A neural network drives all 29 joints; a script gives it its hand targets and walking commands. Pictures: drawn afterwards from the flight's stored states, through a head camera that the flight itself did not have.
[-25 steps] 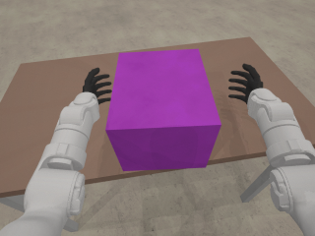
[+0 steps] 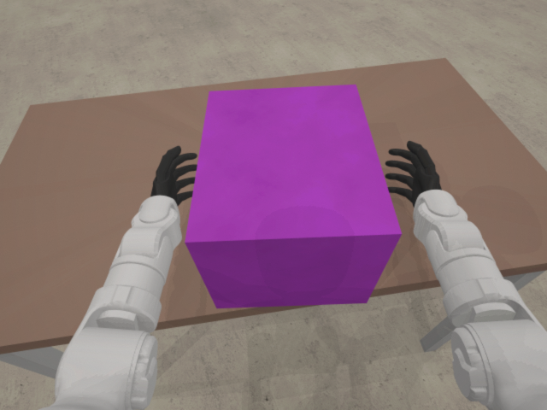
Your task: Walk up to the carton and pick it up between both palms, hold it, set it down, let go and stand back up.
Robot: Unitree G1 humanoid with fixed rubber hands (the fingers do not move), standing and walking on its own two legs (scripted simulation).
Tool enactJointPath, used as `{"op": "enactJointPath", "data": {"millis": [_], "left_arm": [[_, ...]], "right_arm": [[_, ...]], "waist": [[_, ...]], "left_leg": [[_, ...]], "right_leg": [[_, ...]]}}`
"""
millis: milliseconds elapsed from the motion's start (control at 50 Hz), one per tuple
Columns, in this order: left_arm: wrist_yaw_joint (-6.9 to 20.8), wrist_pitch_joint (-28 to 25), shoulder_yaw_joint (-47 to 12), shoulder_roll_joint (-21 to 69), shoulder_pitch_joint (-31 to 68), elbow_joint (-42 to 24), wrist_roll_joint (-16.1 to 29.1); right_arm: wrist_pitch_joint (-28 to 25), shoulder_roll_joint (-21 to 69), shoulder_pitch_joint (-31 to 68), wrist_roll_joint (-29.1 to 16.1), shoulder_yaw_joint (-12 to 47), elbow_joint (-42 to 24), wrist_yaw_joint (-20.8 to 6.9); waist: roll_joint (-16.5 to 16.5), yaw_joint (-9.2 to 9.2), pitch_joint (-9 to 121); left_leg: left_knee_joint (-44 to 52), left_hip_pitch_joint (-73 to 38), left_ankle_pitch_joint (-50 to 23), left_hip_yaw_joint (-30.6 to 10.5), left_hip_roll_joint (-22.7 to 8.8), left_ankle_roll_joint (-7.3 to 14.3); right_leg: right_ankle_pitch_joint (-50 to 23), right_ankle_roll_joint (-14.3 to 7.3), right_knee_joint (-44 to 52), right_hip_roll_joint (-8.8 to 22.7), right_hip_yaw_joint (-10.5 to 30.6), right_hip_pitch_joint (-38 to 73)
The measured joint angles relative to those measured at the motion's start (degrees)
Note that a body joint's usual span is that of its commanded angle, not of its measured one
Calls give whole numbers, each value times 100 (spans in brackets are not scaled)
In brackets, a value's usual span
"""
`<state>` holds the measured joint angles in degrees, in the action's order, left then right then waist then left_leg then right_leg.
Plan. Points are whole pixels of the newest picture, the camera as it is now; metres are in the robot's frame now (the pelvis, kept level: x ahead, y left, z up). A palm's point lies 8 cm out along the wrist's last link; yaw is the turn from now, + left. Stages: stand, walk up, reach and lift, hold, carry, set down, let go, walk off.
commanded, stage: reach and lift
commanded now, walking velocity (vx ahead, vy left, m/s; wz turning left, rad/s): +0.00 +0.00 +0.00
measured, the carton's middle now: (286, 195) +0.44 -0.03 +0.06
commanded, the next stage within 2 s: none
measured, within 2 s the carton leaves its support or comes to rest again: leaves its support in 1.22 s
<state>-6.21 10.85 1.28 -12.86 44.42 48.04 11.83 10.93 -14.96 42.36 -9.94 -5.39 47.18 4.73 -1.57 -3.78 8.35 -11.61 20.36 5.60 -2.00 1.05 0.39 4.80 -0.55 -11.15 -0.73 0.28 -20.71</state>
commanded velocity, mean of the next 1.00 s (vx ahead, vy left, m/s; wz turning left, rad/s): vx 0.00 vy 0.00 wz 0.00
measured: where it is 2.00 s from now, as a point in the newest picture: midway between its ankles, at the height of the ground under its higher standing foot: outside the picture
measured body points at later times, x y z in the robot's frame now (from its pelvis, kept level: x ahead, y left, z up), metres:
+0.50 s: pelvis -0.01 +0.00 +0.00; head +0.05 +0.00 +0.45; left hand +0.45 +0.12 +0.09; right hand +0.42 -0.21 +0.09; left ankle -0.02 +0.11 -0.75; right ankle -0.01 -0.11 -0.75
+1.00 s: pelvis +0.01 +0.00 +0.00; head +0.03 -0.01 +0.45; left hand +0.43 +0.11 +0.10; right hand +0.40 -0.22 +0.09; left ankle -0.02 +0.11 -0.75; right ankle -0.01 -0.11 -0.75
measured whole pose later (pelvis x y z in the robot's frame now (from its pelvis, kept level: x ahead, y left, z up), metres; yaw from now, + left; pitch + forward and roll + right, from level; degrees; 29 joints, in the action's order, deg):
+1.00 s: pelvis +0.01 +0.00 +0.00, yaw +0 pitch +11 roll +0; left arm -1.5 11.0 15.7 1.0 37.4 39.1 -7.5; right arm 12.1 -2.0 35.8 9.7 -20.1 36.5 -0.9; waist -2.2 -3.8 9.9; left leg 4.9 8.0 -1.7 -2.4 0.5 0.2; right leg -2.5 -0.9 5.2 -0.9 0.3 -8.4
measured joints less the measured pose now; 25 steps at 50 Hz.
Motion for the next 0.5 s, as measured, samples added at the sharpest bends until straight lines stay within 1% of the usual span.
{"op": "enactJointPath", "data": {"millis": [80, 140, 180, 240, 380, 440, 500], "left_arm": [[-70, -149, -35, 174, 0, 2, -63], [-139, -154, -3, 341, 71, 18, -196], [-187, -175, 60, 460, 127, 42, -323], [-205, -268, 185, 596, 306, 291, -474], [-240, -326, 278, 598, 450, 522, -570], [-287, -351, 347, 650, 516, 578, -670], [-315, -360, 420, 685, 568, 700, -835]], "right_arm": [[-191, 81, 2, 96, -65, -15, -23], [-247, 202, 111, 295, -188, 43, -42], [-284, 246, 205, 407, -261, 178, -64], [-354, 253, 342, 535, -300, 408, -75], [-385, 450, 480, 601, -345, 520, 104], [-385, 521, 534, 622, -367, 591, 214], [-419, 524, 597, 724, -458, 714, 199]], "waist": [[-50, 47, 57], [-82, 37, 79], [-105, 52, 86], [-99, 93, 5], [-43, 8, -19], [-8, 43, 21], [-3, 71, 42]], "left_leg": [[-45, 67, 42, 17, 1, 15], [-25, 78, 26, 12, 7, 22], [-33, 67, 31, 12, 2, 23], [-29, -20, 35, 27, -2, 27], [126, -95, -90, 9, 17, 31], [162, -60, -133, 35, 13, 27], [236, -48, -196, 38, 14, 24]], "right_leg": [[-18, 15, 50, -2, 28, -30], [-49, 24, 110, 3, 30, -21], [-81, 27, 169, -2, 34, 19], [-98, 33, 186, -6, 52, 105], [-136, 31, 195, 13, 41, 117], [-174, 28, 201, 10, 66, 59], [-231, 28, 267, 13, 69, 43]]}}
